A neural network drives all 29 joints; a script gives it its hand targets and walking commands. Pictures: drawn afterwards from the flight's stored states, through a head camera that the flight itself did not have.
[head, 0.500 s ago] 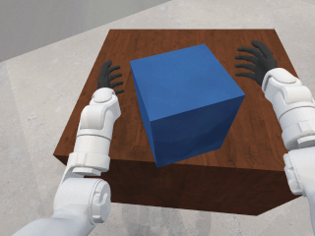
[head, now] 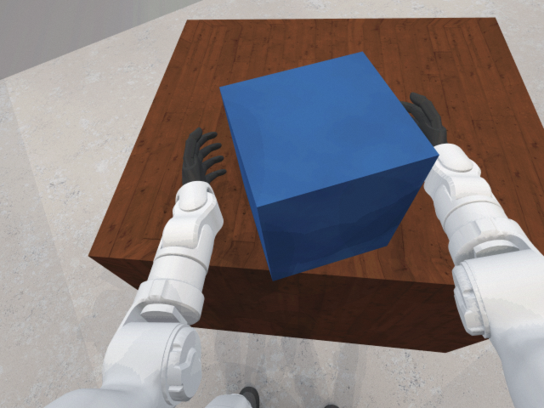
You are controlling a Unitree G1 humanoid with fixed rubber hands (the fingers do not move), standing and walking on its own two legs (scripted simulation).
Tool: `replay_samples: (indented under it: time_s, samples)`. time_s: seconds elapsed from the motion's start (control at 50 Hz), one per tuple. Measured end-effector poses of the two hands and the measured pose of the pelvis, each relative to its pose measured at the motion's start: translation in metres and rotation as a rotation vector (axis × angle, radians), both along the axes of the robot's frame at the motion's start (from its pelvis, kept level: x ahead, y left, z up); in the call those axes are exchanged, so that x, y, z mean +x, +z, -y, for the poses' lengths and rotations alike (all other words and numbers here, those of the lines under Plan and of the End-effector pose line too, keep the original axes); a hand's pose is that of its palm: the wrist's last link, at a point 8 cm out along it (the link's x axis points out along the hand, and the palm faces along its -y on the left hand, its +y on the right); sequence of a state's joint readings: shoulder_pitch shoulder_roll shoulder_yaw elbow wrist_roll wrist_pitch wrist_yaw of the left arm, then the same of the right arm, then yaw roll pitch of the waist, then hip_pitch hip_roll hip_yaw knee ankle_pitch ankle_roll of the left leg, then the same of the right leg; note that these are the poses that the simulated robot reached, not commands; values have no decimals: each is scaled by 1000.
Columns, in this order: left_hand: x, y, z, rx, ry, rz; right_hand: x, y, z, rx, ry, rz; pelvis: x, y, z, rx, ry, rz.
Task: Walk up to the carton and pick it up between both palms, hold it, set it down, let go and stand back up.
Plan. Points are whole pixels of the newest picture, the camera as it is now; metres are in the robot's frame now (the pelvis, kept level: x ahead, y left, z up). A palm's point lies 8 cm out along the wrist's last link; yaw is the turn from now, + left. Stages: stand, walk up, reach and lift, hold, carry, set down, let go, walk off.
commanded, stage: reach and lift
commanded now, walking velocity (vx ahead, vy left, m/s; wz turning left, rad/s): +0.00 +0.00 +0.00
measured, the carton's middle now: (313, 176) +0.43 +0.00 +0.04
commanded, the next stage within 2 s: none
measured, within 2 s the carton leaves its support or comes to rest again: leaves its support in 1.94 s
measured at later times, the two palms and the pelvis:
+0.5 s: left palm (208, 183) +0.39 +0.16 +0.06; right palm (425, 141) +0.48 -0.16 +0.08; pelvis +0.00 +0.00 +0.00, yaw +0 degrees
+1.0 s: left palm (200, 194) +0.37 +0.16 +0.07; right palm (405, 151) +0.46 -0.13 +0.08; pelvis -0.01 +0.00 +0.00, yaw +0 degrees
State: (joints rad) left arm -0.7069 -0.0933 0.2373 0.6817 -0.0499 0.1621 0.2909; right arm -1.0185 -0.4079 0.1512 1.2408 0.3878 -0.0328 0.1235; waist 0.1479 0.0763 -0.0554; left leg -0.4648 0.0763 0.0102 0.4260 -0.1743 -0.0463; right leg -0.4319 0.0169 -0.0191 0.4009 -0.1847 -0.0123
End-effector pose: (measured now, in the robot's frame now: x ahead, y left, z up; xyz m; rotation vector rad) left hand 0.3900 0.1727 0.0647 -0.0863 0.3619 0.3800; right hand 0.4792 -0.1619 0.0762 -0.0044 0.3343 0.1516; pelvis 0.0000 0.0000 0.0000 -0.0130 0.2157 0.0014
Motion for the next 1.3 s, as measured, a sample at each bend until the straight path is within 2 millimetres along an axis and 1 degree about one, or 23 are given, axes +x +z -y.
replay_samples:
  time_s: [0.08,0.18,0.24,0.38,0.54,0.72,0.78,0.94,1.3]
  samples:
    - [4,-3,5,4,-7,2,4,-3,-1,7,-11,12,2,0,0,-1,0,-19]
    - [7,-3,11,3,-3,0,11,7,-4,19,-13,67,4,0,-1,-2,0,-39]
    - [7,-2,12,-8,9,4,12,9,-4,15,-9,72,5,0,-1,-1,-1,-42]
    - [4,-2,15,-54,34,11,8,4,-3,21,-30,47,4,0,0,-1,-1,-41]
    - [-2,-1,16,-60,49,31,3,4,-8,16,-30,47,0,0,0,-4,-2,-36]
    - [-13,0,17,-44,63,47,-8,3,-26,20,20,50,-5,0,0,-4,-3,-32]
    - [-16,0,14,-37,67,51,-12,3,-32,24,38,56,-7,0,0,-4,-3,-33]
    - [-21,2,11,-25,60,57,-17,4,-35,24,34,67,-11,1,0,-4,-3,-34]
    - [-20,-1,11,-39,68,56,-15,3,-36,16,39,59,-8,1,0,-4,-3,-41]
